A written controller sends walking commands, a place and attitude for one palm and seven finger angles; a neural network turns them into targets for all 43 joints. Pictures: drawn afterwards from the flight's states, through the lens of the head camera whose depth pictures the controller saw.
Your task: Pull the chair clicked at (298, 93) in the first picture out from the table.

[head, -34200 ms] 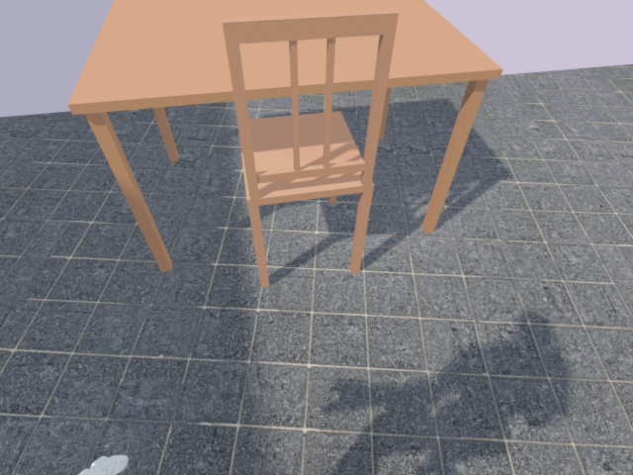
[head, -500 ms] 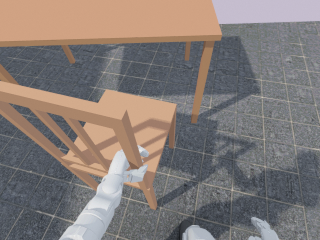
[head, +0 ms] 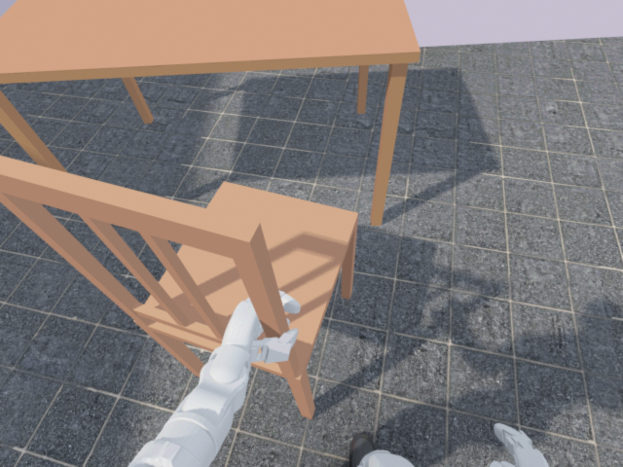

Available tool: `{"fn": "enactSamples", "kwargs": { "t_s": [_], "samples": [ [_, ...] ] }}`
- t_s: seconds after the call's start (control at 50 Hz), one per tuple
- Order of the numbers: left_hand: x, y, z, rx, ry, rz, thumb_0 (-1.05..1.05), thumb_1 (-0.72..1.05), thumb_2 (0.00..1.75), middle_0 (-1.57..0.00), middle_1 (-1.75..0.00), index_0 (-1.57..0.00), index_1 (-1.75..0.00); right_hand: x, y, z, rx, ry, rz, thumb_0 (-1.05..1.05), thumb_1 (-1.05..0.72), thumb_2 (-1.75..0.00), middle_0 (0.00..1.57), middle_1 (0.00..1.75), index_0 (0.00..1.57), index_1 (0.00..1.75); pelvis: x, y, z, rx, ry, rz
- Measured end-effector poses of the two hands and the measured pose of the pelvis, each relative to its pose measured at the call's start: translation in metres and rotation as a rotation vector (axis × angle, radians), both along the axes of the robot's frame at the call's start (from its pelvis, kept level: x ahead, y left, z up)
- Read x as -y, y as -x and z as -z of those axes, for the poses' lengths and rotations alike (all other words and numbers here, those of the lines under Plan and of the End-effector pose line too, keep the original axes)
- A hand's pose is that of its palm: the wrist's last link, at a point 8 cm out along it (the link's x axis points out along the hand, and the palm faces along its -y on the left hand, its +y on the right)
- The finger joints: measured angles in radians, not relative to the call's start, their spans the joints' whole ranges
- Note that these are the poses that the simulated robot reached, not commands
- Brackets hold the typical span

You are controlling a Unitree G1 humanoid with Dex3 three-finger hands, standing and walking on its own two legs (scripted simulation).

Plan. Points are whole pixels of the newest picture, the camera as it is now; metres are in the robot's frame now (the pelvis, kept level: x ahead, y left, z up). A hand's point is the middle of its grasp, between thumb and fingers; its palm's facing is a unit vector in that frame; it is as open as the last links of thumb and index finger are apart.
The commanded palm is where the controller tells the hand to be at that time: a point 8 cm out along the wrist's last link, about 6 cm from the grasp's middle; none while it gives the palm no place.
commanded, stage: stop walking, hand still on the chair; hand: left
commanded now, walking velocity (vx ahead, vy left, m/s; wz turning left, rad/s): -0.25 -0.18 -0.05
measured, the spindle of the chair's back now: (146, 278) +0.39 +0.26 -0.04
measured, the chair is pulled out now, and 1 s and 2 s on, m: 0.50 0.57 0.57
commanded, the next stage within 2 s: open the thumb and straighten the fingers in 0.96 s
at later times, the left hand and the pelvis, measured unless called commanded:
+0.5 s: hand (278, 386) +0.23 +0.05 -0.06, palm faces -0.24 -0.96 -0.15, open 6.2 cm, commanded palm +0.23 +0.11 -0.05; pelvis -0.03 +0.00 +0.01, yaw -2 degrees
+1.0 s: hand (274, 390) +0.23 +0.06 -0.06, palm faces -0.31 -0.94 -0.15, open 6.1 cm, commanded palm +0.23 +0.11 -0.05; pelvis -0.01 +0.02 +0.00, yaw -2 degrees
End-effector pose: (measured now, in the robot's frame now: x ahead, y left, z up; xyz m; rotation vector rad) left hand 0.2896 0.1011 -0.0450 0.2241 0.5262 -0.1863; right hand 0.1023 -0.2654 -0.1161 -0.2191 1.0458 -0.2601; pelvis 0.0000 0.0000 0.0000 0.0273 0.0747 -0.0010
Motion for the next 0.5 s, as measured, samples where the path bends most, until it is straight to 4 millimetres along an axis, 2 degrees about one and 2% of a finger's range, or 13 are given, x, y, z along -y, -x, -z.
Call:
{"fn": "enactSamples", "kwargs": {
  "t_s": [0.1,0.18,0.24,0.36,0.5],
  "samples": [
    [-0.006,0.022,-0.001,-0.020,-0.005,0.021,0.16,0.57,0.74,-0.21,-1.18,-0.50,-1.44,-0.020,0.021,0.001,-0.008,-0.038,0.011,0.01,-0.91,-0.90,0.19,0.29,0.19,0.30,-0.002,0.012,-0.002,0.033,-0.010,0.014],
    [-0.006,0.034,-0.001,-0.011,-0.014,0.008,0.16,0.55,0.76,-0.23,-1.17,-0.50,-1.44,-0.038,0.030,0.013,-0.004,-0.127,-0.007,0.01,-0.91,-0.90,0.19,0.30,0.19,0.30,0.006,0.014,0.002,0.059,-0.005,0.038],
    [-0.004,0.042,-0.002,-0.018,-0.012,-0.010,0.17,0.55,0.77,-0.24,-1.16,-0.50,-1.44,-0.044,0.034,0.016,0.004,-0.163,-0.007,0.01,-0.91,-0.90,0.20,0.30,0.20,0.30,0.009,0.020,0.000,0.068,0.009,0.028],
    [-0.003,0.056,-0.002,-0.031,-0.001,-0.027,0.19,0.56,0.77,-0.22,-1.16,-0.50,-1.44,-0.036,0.037,0.008,0.027,-0.132,-0.017,0.01,-0.91,-0.90,0.20,0.30,0.20,0.30,0.008,0.027,-0.004,0.069,0.006,0.025],
    [-0.005,0.063,-0.002,-0.034,0.003,0.000,0.18,0.57,0.76,-0.20,-1.18,-0.50,-1.44,-0.023,0.027,-0.007,0.078,-0.055,-0.005,0.01,-0.91,-0.90,0.20,0.30,0.20,0.30,-0.003,0.026,-0.006,0.073,0.009,0.031]
  ]
}}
